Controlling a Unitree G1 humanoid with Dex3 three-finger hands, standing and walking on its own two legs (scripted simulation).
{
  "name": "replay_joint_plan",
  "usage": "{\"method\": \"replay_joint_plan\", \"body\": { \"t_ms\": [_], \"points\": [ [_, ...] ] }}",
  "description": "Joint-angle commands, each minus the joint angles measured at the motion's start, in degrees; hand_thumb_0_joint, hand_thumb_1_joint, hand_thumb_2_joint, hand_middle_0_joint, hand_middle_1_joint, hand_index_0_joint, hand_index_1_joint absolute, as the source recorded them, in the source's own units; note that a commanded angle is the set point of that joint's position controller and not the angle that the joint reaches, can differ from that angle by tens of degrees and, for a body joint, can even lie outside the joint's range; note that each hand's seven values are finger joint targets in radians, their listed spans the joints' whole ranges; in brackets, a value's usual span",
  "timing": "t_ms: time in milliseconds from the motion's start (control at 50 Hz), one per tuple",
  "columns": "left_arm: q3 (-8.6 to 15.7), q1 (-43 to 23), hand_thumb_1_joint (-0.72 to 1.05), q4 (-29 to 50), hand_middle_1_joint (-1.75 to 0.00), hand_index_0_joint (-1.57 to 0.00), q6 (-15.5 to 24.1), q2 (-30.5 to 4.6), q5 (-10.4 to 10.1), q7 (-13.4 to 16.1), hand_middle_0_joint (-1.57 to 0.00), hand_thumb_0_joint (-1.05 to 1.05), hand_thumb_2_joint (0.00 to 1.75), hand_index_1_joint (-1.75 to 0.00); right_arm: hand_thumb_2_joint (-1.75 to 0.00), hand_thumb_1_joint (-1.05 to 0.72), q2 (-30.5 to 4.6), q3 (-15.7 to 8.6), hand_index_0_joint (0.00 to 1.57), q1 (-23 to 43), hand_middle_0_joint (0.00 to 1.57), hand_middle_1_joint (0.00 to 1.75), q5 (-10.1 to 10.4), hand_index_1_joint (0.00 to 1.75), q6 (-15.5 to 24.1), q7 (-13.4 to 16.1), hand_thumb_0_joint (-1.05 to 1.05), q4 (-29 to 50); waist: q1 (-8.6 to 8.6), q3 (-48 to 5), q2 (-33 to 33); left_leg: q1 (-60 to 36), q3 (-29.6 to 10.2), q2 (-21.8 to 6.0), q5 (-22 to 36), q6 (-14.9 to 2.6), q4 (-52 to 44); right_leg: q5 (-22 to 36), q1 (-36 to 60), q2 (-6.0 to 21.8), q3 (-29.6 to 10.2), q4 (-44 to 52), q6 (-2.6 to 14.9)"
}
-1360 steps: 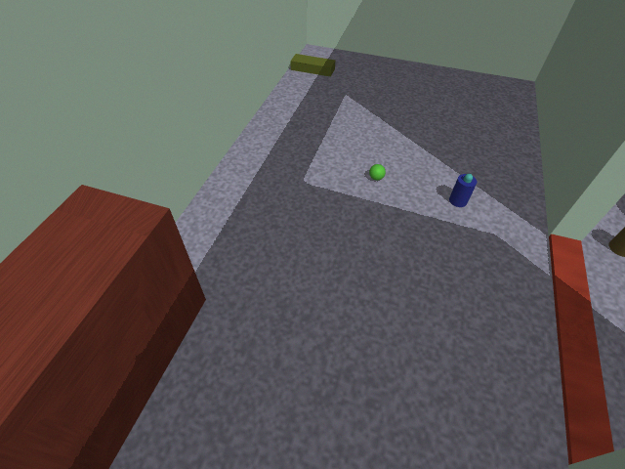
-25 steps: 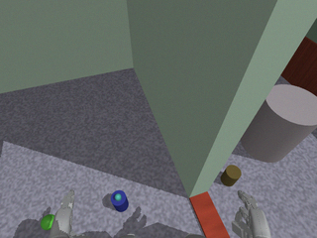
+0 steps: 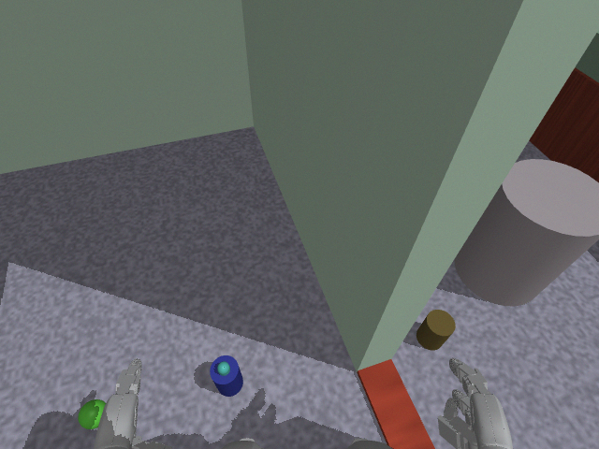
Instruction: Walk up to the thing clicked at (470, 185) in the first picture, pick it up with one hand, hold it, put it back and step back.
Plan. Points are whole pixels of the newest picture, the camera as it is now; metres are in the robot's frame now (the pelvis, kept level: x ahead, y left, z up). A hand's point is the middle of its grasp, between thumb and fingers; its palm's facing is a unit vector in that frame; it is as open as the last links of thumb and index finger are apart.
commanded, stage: home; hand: left
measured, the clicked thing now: (226, 374) +0.40 +0.21 -0.65
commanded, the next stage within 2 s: stand in 0.30 s
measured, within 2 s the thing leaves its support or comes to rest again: neither
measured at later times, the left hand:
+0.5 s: hand (167, 422) +0.17 +0.18 -0.06, palm faces +0.11 -0.95 -0.28, open 17.1 cm
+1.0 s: hand out of the picture +0.12 +0.24 -0.11, palm faces -0.01 -0.94 -0.34, open 7.8 cm
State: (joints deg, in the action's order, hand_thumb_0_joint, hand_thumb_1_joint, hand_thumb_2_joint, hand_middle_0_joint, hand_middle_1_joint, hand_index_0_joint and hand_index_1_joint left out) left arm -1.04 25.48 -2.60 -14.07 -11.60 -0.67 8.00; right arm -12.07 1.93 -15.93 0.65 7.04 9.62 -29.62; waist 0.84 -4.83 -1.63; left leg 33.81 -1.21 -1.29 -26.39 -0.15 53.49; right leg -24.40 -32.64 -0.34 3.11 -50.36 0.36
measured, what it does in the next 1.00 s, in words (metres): stands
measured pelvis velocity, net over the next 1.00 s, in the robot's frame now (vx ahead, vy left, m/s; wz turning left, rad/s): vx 0.00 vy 0.01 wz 0.00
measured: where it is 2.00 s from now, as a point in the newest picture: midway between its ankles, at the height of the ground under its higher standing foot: outside the picture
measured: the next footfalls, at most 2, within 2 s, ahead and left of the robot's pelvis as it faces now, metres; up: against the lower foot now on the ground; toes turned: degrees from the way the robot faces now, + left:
none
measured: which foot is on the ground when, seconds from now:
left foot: down 0.00-1.00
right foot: down 0.00-1.00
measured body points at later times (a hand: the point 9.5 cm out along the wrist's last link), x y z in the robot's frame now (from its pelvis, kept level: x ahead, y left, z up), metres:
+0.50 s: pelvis +0.01 +0.00 +0.00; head +0.03 +0.01 +0.45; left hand +0.16 +0.23 -0.04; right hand +0.17 -0.24 -0.07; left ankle +0.01 +0.11 -0.69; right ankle +0.01 -0.12 -0.69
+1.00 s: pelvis +0.00 +0.01 +0.03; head +0.01 +0.01 +0.48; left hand +0.11 +0.29 -0.09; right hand +0.11 -0.28 -0.09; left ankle +0.01 +0.11 -0.69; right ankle +0.01 -0.12 -0.69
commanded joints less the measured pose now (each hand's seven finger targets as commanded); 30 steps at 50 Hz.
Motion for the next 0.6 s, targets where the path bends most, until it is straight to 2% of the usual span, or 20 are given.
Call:
{"method": "replay_joint_plan", "body": {
  "t_ms": [0,20,40,60,80,100,140,180,220,260,280,300,320,340,360,380,400,420,440,580],
  "points": [
    [3.2,-1.8,-0.55,11.8,-0.05,-0.05,3.1,-5.8,0.6,0.4,-0.05,0.0,0.05,-0.05,-0.9,-0.9,-6.8,-3.1,0.2,3.7,0.2,0.3,0.0,0.3,3.6,1.1,0.0,9.0,0.58,-7.4,0.3,-3.9,0.2,0.9,9.1,-0.5,-9.4,7.7,3.3,-0.8,0.3,8.0,0.3],
    [3.3,-2.3,-0.56,11.4,-0.05,-0.05,3.2,-6.0,0.6,0.5,-0.05,0.0,0.05,-0.05,-0.9,-0.9,-6.7,-3.0,0.2,4.1,0.2,0.3,0.1,0.3,3.7,1.0,0.0,8.9,0.31,-5.7,-0.5,-3.2,0.4,0.9,8.7,-0.4,-9.4,7.3,3.0,-0.6,0.2,8.1,0.35],
    [3.2,-1.2,-0.56,11.3,-0.05,-0.05,3.1,-5.9,0.5,0.3,-0.05,0.0,0.05,-0.05,-0.9,-0.9,-6.5,-3.0,0.2,3.6,0.2,0.3,0.1,0.3,3.6,1.1,0.0,9.0,0.49,-6.9,0.2,-3.6,0.4,1.0,9.6,-0.52,-9.0,8.2,3.2,-0.7,0.2,8.2,0.24],
    [2.5,-2.6,-0.56,10.7,-0.05,-0.05,3.1,-5.0,0.6,0.4,-0.05,0.0,0.05,-0.05,-0.9,-0.9,-6.9,-3.0,0.2,3.8,0.2,0.3,0.0,0.3,3.7,1.1,0.0,8.6,0.98,-5.0,0.7,-3.2,0.3,0.8,8.1,-0.5,-9.4,6.8,2.6,-0.7,0.3,8.3,0.24],
    [2.9,-2.2,-0.56,10.5,-0.05,-0.05,3.0,-5.2,0.6,0.4,-0.05,0.0,0.05,-0.05,-0.9,-0.9,-6.7,-3.1,0.2,3.4,0.2,0.3,0.0,0.3,3.9,1.2,0.0,8.6,0.83,-7.3,0.7,-3.8,0.2,0.8,10.1,-0.49,-9.1,8.5,3.6,-0.8,0.3,7.7,0.31],
    [2.9,-2.5,-0.55,11.6,-0.05,-0.05,3.3,-5.5,0.5,0.4,-0.05,0.0,0.06,-0.05,-0.9,-0.9,-6.6,-2.9,0.2,3.8,0.2,0.3,0.0,0.3,3.9,1.1,0.0,8.7,0.41,-6.0,-1.1,-3.7,0.2,0.8,9.9,-0.32,-9.4,8.2,3.0,-0.7,0.3,7.8,0.41],
    [3.0,-2.3,-0.55,10.9,-0.05,-0.05,3.3,-5.6,0.6,0.4,-0.05,0.0,0.05,-0.05,-0.9,-0.9,-6.6,-3.0,0.2,3.7,0.2,0.3,0.1,0.3,3.8,1.2,0.0,8.5,0.4,-5.3,0.2,-3.2,0.1,0.8,8.5,-0.41,-9.6,6.9,2.9,-0.7,0.4,8.0,0.35],
    [3.5,-1.5,-0.55,10.9,-0.05,-0.05,3.2,-5.7,0.8,0.6,-0.05,0.0,0.06,-0.05,-0.9,-0.9,-6.5,-3.1,0.2,3.5,0.2,0.3,-0.1,0.3,4.0,1.3,0.0,8.4,-0.15,-7.7,-0.8,-4.2,0.1,0.7,10.7,-0.18,-9.4,8.7,3.9,-0.8,0.4,7.3,0.53],
    [2.9,-1.1,-0.58,10.3,-0.05,-0.05,3.2,-5.3,0.7,0.5,-0.05,0.0,0.04,-0.05,-0.9,-0.9,-6.9,-3.1,0.2,3.8,0.2,0.3,0.0,0.3,4.0,1.1,0.0,8.5,0.07,-5.1,-0.1,-3.5,-0.1,0.5,9.8,-0.15,-9.9,7.7,2.9,-1.0,0.8,7.3,0.49],
    [3.7,-1.6,-0.55,11.9,-0.05,-0.05,3.5,-6.1,0.6,0.5,-0.05,0.0,0.06,-0.05,-0.9,-0.9,-6.4,-2.8,0.2,4.2,0.2,0.3,0.0,0.3,3.9,0.9,0.0,8.8,-0.48,-5.5,-1.3,-3.1,-0.1,0.7,9.3,-0.13,-10.0,7.4,3.4,-0.8,0.6,7.7,0.54],
    [3.3,-0.3,-0.56,8.8,-0.05,-0.05,3.3,-5.2,0.8,0.5,-0.05,0.0,0.05,-0.05,-0.9,-0.9,-6.7,-3.1,0.2,3.9,0.2,0.3,0.0,0.3,3.9,1.1,0.0,8.3,0.15,-5.7,0.5,-3.4,0.2,0.7,9.7,-0.24,-9.5,7.8,3.3,-0.8,0.5,7.7,0.41],
    [3.2,-1.6,-0.56,11.5,-0.05,-0.05,3.6,-5.8,0.6,0.5,-0.05,0.0,0.05,-0.05,-0.9,-0.9,-6.4,-2.8,0.2,4.1,0.2,0.3,0.1,0.3,3.9,1.0,0.0,8.9,-0.18,-5.1,0.1,-3.0,0.3,0.8,9.5,-0.34,-9.5,7.7,3.0,-0.7,0.3,8.3,0.35],
    [3.7,-1.1,-0.56,9.8,-0.05,-0.05,3.4,-5.7,0.7,0.4,-0.05,0.0,0.05,-0.05,-0.9,-0.9,-6.7,-3.1,0.2,3.6,0.2,0.3,0.0,0.3,3.9,1.1,0.0,8.5,0.24,-5.6,0.5,-3.1,0.5,0.9,9.3,-0.42,-9.1,7.8,3.1,-0.6,0.1,8.3,0.24],
    [3.4,-1.1,-0.58,11.2,-0.05,-0.05,3.5,-5.7,0.6,0.4,-0.05,0.0,0.04,-0.05,-0.9,-0.9,-6.3,-2.8,0.2,3.8,0.2,0.3,0.1,0.3,3.9,0.9,0.0,8.6,-0.15,-4.7,0.3,-3.0,0.5,0.8,9.8,-0.36,-9.3,8.1,3.2,-0.6,0.3,8.1,0.32],
    [3.5,-0.5,-0.57,11.0,-0.05,-0.05,3.5,-5.7,0.7,0.4,-0.05,0.0,0.04,-0.05,-0.9,-0.9,-6.4,-3.0,0.2,3.4,0.2,0.3,0.0,0.3,3.8,1.1,0.0,8.5,0.01,-6.5,0.0,-3.6,0.7,1.0,11.3,-0.42,-8.6,9.7,3.6,-0.5,-0.1,8.1,0.28],
    [2.9,-1.4,-0.57,10.3,-0.05,-0.05,3.4,-5.2,0.7,0.2,-0.05,0.0,0.04,-0.05,-0.9,-0.9,-6.8,-3.1,0.2,3.4,0.2,0.3,0.0,0.3,3.8,1.0,0.0,8.4,0.52,-5.8,0.4,-3.7,0.6,0.8,11.0,-0.39,-9.0,9.4,3.1,-0.6,0.0,8.0,0.27],
    [3.4,-1.4,-0.49,11.8,-0.13,-0.13,3.6,-5.6,0.6,0.3,-0.13,0.0,0.12,-0.13,-0.9,-0.9,-6.4,-2.9,0.2,3.7,0.2,0.3,0.0,0.3,3.9,0.9,0.0,8.7,-0.11,-5.6,-0.3,-3.3,0.5,0.8,10.9,-0.34,-9.1,9.3,3.6,-0.6,0.2,7.9,0.35],
    [3.1,-0.9,-0.41,10.2,-0.21,-0.2,3.5,-5.3,0.6,0.3,-0.2,0.0,0.2,-0.21,-0.9,-0.9,-6.6,-3.0,0.2,3.6,0.2,0.3,0.0,0.3,3.9,0.9,0.0,8.3,0.21,-5.0,0.3,-3.1,0.5,0.9,10.2,-0.41,-9.0,8.7,3.3,-0.5,0.2,8.0,0.22],
    [3.4,0.2,-0.33,10.3,-0.29,-0.2,3.4,-5.4,0.7,0.3,-0.2,0.0,0.28,-0.29,-0.9,-0.9,-6.6,-3.2,0.2,3.2,0.2,0.3,-0.1,0.3,3.9,1.1,0.0,8.5,0.22,-7.1,0.3,-4.2,0.6,0.9,12.3,-0.41,-8.5,10.6,3.9,-0.6,0.1,7.9,0.19],
    [3.2,-2.0,0.23,11.1,-0.3,-0.2,3.1,-5.4,0.7,0.4,-0.2,0.0,0.84,-0.3,-0.9,-0.9,-6.7,-3.1,0.2,3.2,0.2,0.3,0.0,0.3,4.0,1.2,0.0,8.1,0.47,-6.3,-0.6,-4.5,0.4,0.7,12.7,-0.23,-8.9,10.9,3.5,-0.7,0.3,7.3,0.33]
  ]
}}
